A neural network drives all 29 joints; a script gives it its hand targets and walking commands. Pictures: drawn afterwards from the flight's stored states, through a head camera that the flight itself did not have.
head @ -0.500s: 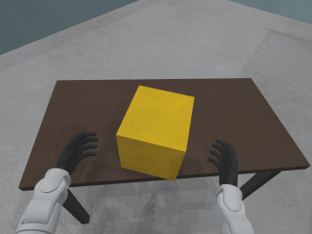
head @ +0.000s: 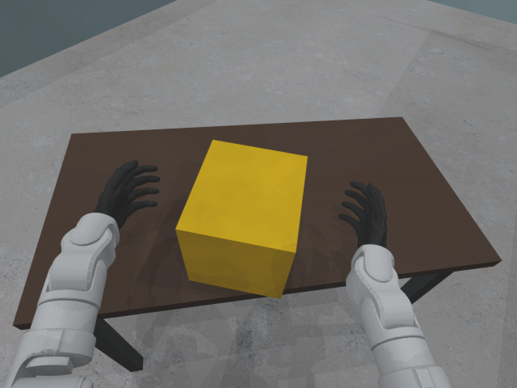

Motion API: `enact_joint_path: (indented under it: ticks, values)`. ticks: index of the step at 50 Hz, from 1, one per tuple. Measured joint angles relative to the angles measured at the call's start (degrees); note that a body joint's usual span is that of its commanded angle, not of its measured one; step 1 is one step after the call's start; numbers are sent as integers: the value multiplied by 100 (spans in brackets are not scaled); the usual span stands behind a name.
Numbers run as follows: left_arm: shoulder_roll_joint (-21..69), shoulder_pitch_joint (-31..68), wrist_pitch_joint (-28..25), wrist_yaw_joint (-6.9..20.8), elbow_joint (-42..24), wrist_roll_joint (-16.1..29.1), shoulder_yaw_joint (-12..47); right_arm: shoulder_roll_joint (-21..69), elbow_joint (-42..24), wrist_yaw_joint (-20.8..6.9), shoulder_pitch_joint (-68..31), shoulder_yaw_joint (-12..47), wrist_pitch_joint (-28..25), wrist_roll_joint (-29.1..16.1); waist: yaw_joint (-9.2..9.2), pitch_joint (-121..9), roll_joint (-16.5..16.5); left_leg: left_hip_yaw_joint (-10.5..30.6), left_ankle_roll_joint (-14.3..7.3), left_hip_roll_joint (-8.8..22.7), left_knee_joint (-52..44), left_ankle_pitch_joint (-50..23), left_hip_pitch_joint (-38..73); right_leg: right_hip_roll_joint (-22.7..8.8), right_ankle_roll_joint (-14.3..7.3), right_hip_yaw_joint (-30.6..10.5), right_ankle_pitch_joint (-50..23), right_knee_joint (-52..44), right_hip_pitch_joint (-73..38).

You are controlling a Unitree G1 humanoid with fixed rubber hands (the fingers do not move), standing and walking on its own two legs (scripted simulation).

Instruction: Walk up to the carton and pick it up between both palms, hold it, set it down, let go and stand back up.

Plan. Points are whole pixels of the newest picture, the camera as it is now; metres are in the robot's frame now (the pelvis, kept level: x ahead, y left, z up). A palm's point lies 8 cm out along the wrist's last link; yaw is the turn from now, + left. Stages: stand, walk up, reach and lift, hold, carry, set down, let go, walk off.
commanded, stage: reach and lift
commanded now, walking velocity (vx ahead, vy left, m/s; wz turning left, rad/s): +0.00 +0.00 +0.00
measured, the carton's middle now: (246, 219) +0.41 +0.00 -0.02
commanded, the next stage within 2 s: none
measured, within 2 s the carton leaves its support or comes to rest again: neither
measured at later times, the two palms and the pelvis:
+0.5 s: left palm (125, 164) +0.42 +0.19 +0.12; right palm (372, 200) +0.35 -0.19 +0.10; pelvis -0.01 +0.00 +0.00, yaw +1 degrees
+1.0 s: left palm (142, 140) +0.46 +0.17 +0.13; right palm (368, 171) +0.39 -0.19 +0.12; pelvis -0.02 -0.01 +0.00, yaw +2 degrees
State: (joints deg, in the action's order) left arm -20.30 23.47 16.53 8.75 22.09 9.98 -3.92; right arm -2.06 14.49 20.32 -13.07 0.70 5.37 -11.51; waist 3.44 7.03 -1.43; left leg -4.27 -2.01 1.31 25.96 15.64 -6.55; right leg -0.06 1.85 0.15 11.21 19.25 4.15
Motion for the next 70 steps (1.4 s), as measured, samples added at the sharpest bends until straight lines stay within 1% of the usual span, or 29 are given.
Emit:
enact_joint_path:
  ticks: [6, 11, 14, 19, 26, 33, 40, 43, 47, 49, 53, 57, 62, 66, 70]
  values:
    - [-63, 442, 86, -39, 240, -28, -11, -112, 214, -3, -424, -26, 49, -165, 105, -136, 3, 9, -7, 4, 21, -35, -229, 5, 4, 4, -53, -16, 211]
    - [-122, 973, 154, -69, 740, -30, 24, -191, 608, -12, -890, -76, 180, -283, 178, -193, -16, 24, -16, 4, 65, -61, -372, 5, 8, 16, -93, -1, 337]
    - [-151, 1214, 99, -109, 988, -13, 53, -213, 800, -33, -1123, -79, 206, -339, 223, -283, -25, 27, -25, -2, 79, -87, -490, -1, 13, 17, -117, 13, 453]
    - [-227, 1713, -18, -156, 1690, 46, 153, -219, 1329, -69, -1597, -121, 275, -371, 296, -402, -51, 43, -39, -11, 125, -119, -663, -8, 21, 30, -156, 41, 612]
    - [-288, 2193, -335, -310, 2460, 211, 456, -180, 1984, -156, -2126, -342, 253, -301, 391, -698, -20, 105, -53, -22, 211, -140, -996, -17, 29, 90, -190, 59, 890]
    - [-326, 2819, -605, -378, 3426, 371, 737, -211, 2770, -231, -2784, -556, 241, -194, 485, -889, 2, 189, -43, -27, 291, -136, -1237, -18, 15, 170, -175, 108, 1089]
    - [-347, 3303, -903, -418, 4140, 397, 833, -193, 3404, -236, -3310, -491, 82, -253, 594, -1068, 23, 254, -3, 2, 321, -151, -1479, 16, -23, 230, -194, 100, 1297]
    - [-338, 3513, -997, -456, 4397, 414, 875, -169, 3582, -220, -3480, -491, 20, -267, 640, -1155, 23, 292, 15, 4, 318, -181, -1627, 21, -42, 265, -205, 108, 1438]
    - [-298, 3671, -1123, -480, 4623, 328, 841, -143, 3779, -194, -3634, -466, -95, -276, 664, -1278, 31, 319, 43, 21, 309, -222, -1812, 41, -70, 288, -238, 101, 1620]
    - [-295, 3776, -1223, -478, 4844, 293, 820, -126, 3950, -182, -3730, -446, -147, -261, 698, -1314, 31, 340, 55, 27, 325, -238, -1908, 48, -83, 307, -245, 125, 1714]
    - [-298, 3947, -1512, -468, 5373, 302, 828, -65, 4230, -166, -3817, -394, -286, -216, 768, -1379, -6, 364, 72, 19, 329, -294, -2108, 40, -104, 328, -253, 204, 1942]
    - [-280, 3870, -1867, -463, 5655, 305, 851, 44, 4380, -174, -3739, -341, -525, -186, 820, -1464, -35, 370, 83, 20, 388, -322, -2347, 39, -119, 330, -247, 323, 2208]
    - [-157, 3622, -2301, -486, 5914, 261, 891, 222, 4566, -243, -3503, -519, -879, 37, 846, -1622, -21, 390, 83, 20, 594, -287, -2741, 34, -123, 343, -188, 566, 2617]
    - [-3, 3497, -2628, -531, 6139, 231, 862, 365, 4684, -312, -3323, -780, -1126, 333, 835, -1713, -16, 393, 69, 10, 849, -210, -3109, 15, -115, 341, -83, 877, 3010]
    - [126, 3416, -2884, -623, 6143, 215, 830, 503, 4689, -375, -3231, -1071, -1347, 617, 840, -1851, 26, 397, 47, -3, 1146, -118, -3570, -7, -95, 339, 29, 1208, 3486]
